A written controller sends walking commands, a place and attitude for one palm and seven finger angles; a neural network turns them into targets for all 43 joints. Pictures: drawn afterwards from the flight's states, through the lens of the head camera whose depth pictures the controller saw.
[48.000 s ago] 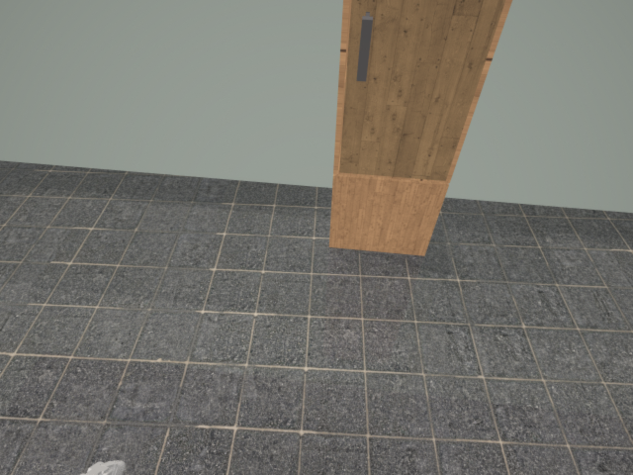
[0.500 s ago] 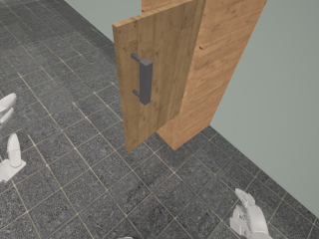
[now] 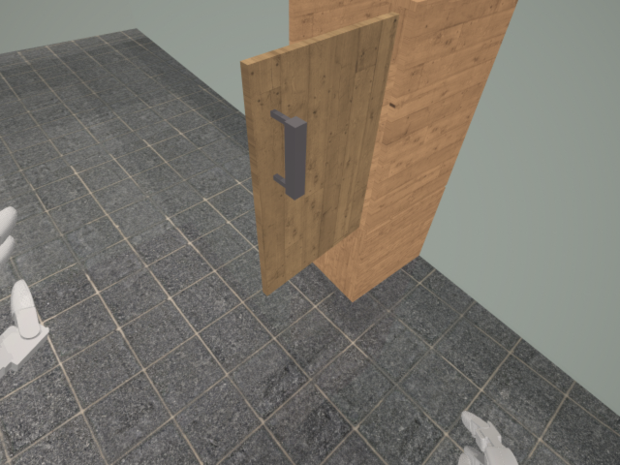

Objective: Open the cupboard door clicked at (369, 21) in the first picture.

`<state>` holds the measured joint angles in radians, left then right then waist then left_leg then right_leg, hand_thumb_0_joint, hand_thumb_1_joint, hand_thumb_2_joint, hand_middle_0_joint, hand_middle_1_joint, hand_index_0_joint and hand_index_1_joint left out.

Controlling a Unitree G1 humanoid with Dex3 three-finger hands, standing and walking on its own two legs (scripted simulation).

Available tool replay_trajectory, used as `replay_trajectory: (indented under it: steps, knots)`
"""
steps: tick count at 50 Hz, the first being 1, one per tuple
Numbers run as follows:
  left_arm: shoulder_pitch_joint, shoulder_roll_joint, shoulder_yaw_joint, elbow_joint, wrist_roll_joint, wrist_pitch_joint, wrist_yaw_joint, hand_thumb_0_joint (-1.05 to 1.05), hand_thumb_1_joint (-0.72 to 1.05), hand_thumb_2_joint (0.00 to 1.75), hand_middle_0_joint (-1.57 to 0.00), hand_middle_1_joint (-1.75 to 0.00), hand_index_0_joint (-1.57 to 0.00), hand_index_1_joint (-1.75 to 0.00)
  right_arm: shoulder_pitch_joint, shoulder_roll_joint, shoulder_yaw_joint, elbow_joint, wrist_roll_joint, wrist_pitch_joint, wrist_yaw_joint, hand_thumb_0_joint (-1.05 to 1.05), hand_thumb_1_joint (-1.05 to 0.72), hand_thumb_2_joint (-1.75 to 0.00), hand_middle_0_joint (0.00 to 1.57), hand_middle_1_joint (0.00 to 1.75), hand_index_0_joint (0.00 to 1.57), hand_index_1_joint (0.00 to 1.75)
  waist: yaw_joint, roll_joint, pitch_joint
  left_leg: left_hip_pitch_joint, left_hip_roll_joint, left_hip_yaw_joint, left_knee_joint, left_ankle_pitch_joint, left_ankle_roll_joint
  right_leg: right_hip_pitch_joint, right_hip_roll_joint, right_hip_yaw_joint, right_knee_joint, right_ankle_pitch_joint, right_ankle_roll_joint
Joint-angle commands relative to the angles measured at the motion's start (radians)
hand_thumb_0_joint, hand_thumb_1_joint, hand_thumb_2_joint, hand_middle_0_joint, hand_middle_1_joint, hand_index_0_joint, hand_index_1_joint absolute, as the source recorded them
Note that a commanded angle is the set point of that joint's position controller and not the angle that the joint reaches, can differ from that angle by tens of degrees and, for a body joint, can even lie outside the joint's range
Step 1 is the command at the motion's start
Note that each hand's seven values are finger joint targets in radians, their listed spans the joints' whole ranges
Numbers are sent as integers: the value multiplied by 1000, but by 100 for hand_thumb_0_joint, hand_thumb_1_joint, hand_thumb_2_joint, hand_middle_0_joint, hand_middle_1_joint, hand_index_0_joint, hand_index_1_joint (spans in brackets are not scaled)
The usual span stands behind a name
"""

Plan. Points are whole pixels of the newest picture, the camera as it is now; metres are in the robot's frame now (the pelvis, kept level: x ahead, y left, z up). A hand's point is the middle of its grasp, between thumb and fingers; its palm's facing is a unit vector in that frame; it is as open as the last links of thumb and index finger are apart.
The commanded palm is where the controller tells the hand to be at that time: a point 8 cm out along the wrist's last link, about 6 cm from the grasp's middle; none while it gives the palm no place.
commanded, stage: stop stepping back and stand still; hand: left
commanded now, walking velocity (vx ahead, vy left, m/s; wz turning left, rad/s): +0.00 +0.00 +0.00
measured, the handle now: (286, 155) +0.59 +0.07 +0.09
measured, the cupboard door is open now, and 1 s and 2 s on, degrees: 96 96 96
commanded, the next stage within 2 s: let the arm hang, fingers relaxed in 0.28 s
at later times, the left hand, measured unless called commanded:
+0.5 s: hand (77, 417) +0.18 +0.28 +0.00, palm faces +0.17 -0.87 -0.47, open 7.4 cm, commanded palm none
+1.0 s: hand out of the picture -0.08 +0.22 -0.17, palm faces +0.06 -0.96 -0.28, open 7.4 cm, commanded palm none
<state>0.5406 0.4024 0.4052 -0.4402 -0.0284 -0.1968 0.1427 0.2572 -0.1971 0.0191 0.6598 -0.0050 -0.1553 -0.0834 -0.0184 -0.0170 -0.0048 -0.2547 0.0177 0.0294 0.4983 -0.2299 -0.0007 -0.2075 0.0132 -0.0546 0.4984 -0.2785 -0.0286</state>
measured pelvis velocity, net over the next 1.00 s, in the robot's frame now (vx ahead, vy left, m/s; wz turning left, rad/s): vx -0.03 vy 0.00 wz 0.04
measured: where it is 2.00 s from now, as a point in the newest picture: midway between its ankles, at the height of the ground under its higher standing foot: outside the picture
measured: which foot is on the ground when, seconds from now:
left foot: down 0.00-1.00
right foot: down 0.00-1.00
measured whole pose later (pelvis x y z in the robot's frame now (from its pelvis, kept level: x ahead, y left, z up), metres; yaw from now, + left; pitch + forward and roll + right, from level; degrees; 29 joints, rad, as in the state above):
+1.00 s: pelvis -0.03 +0.00 +0.00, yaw +2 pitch -2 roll -1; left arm 0.30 0.26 0.03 1.18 0.01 0.01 0.00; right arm 0.27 -0.22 -0.02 1.13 -0.02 0.03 -0.01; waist 0.00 0.02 0.08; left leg -0.26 0.01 -0.01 0.45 -0.15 0.00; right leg -0.19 0.01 -0.10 0.43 -0.21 -0.04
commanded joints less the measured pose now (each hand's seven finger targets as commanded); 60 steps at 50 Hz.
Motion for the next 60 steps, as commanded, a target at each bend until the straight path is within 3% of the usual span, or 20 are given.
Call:
replay_trajectory:
  steps: [1, 4, 8, 18, 19, 20, 21, 23, 25, 27, 29, 31, 34, 36, 38, 41, 48, 56, 60]
  knots:
    - [6, 172, 124, -199, -7, -76, 22, 0, 90, 90, -20, -30, -20, -30, -106, -129, -43, -169, 2, -61, 0, 0, -90, -90, 20, 30, 20, 30, 18, 81, -64, -27, 84, -92, -133, 95, 29, 56, -56, 73, -90, 138, 23]
    - [6, 172, 126, -172, -10, -75, 21, 0, 90, 90, -20, -30, -20, -30, -111, -130, -44, -170, -1, -54, 3, 0, -90, -90, 20, 30, 20, 30, 14, 70, -39, -28, 64, -78, -130, -26, 23, 8, -66, 100, -151, 42, 16]
    - [-33, 165, 110, -169, -6, -73, 19, 0, 90, 90, -20, -30, -20, -30, -115, -128, -47, -167, -1, -48, 0, 0, -90, -90, 20, 30, 20, 30, 11, 49, -31, 5, 47, -62, -110, -56, 19, -44, -75, 123, -202, -24, 12]
    - [-75, 159, 92, -204, 5, -66, 23, 0, 90, 90, -20, -30, -20, -30, -122, -131, -48, -174, -1, -56, -10, 0, -90, -90, 20, 30, 20, 30, 18, 108, -51, 12, 51, -74, -168, -5, 17, 20, -47, 70, -171, 60, 27]
    - [-134, -4, -293, 609, 72, 94, -118, 0, 90, 90, -20, -30, -20, -30, -171, -332, -105, 93, 1, -57, 84, 0, -90, -90, 20, 30, 20, 30, -32, 137, 28, -108, 107, -155, -25, 216, 47, -101, -108, 29, 4, 178, 1]
    - [-119, -18, -274, 637, 63, 168, -141, 0, 90, 90, -20, -30, -20, -30, -96, -274, -107, 91, 6, 16, 82, 0, -90, -90, 20, 30, 20, 30, -4, 116, -40, -43, 114, -125, -35, 365, 37, -86, -96, 68, 1, 161, 2]
    - [-142, -15, -278, 657, 59, 184, -144, 0, 90, 90, -20, -30, -20, -30, -83, -274, -98, 78, 1, 47, 79, 0, -90, -90, 20, 30, 20, 30, 1, 79, -69, -68, 140, -163, -46, 310, 62, -73, -74, 47, 44, 65, -4]
    - [-183, 9, -285, 756, 64, 186, -146, 0, 90, 90, -20, -30, -20, -30, -122, -279, -84, 67, -10, 77, 77, 0, -90, -90, 20, 30, 20, 30, 19, -13, -70, -130, 148, -212, -78, 206, 95, -16, -64, 55, 61, 17, -13]
    - [-246, 54, -295, 879, 69, 181, -146, 0, 90, 90, -20, -30, -20, -30, -133, -283, -83, 89, -14, 97, 83, 0, -90, -90, 20, 30, 20, 30, 25, -120, -66, -112, 101, -176, -53, 128, 72, -12, -107, 89, -12, 40, -36]
    - [-319, 69, -317, 1006, 64, 187, -144, 0, 90, 90, -20, -30, -20, -30, -137, -262, -73, 135, -17, 122, 86, 0, -90, -90, 20, 30, 20, 30, 8, -103, -23, -65, 53, -136, -21, 33, 51, -87, -156, 137, -99, -42, -62]
    - [-373, 69, -339, 1116, 58, 193, -139, 0, 90, 90, -20, -30, -20, -30, -114, -239, -64, 176, -22, 142, 87, 0, -90, -90, 20, 30, 20, 30, -6, -38, 0, -18, 35, -111, -12, -14, 39, -131, -170, 154, -149, -130, -73]
    - [-379, 57, -352, 1212, 53, 195, -135, 0, 90, 90, -20, -30, -20, -30, -96, -226, -59, 217, -23, 150, 85, 0, -90, -90, 20, 30, 20, 30, -7, 76, -8, -3, 51, -136, -63, -27, 38, -112, -145, 136, -128, -137, -64]
    - [-323, 36, -358, 1341, 46, 192, -136, 0, 90, 90, -20, -30, -20, -30, -99, -219, -54, 267, -21, 151, 77, 0, -90, -90, 20, 30, 20, 30, 19, 170, 2, -58, 75, -169, -166, -105, 42, -22, -113, 111, -117, -93, -43]
    - [-302, 24, -355, 1404, 44, 189, -135, 0, 90, 90, -20, -30, -20, -30, -79, -216, -56, 301, -18, 151, 72, 0, -90, -90, 20, 30, 20, 30, 22, 146, -3, -48, 79, -169, -178, -115, 40, 3, -113, 102, -132, -72, -43]
    - [-283, 11, -354, 1454, 42, 186, -134, 0, 90, 90, -20, -30, -20, -30, -58, -201, -58, 334, -17, 154, 67, 0, -90, -90, 20, 30, 20, 30, 21, 164, 8, -35, 71, -156, -175, -125, 38, -4, -119, 110, -161, -81, -48]
    - [-276, -1, -355, 1505, 41, 183, -132, 0, 90, 90, -20, -30, -20, -30, -18, -190, -65, 370, -14, 158, 62, 0, -90, -90, 20, 30, 20, 30, 14, 86, 30, -7, 69, -141, -159, -107, 38, -30, -125, 110, -196, -111, -52]
    - [-283, 7, -353, 1551, 39, 183, -125, 0, 90, 90, -20, -30, -20, -30, 15, -184, -71, 416, -14, 161, 58, 0, -90, -90, 20, 30, 20, 30, 10, 19, 63, 19, 70, -126, -144, -55, 42, -50, -134, 106, -220, -127, -56]
    - [-344, 42, -347, 1543, 40, 185, -124, 0, 90, 90, -20, -30, -20, -30, -29, -204, -71, 429, -18, 158, 64, 0, -90, -90, 20, 30, 20, 30, 15, 30, 93, 18, 78, -141, -176, -48, 43, -48, -131, 103, -213, -122, -51]
    - [-371, 58, -345, 1533, 41, 177, -125, 0, 90, 90, -20, -30, -20, -30, -66, -227, -70, 424, -16, 150, 67, 0, -90, -90, 20, 30, 20, 30, 21, 29, 57, 37, 85, -140, -187, 24, 41, 1, -134, 102, -204, -44, -44]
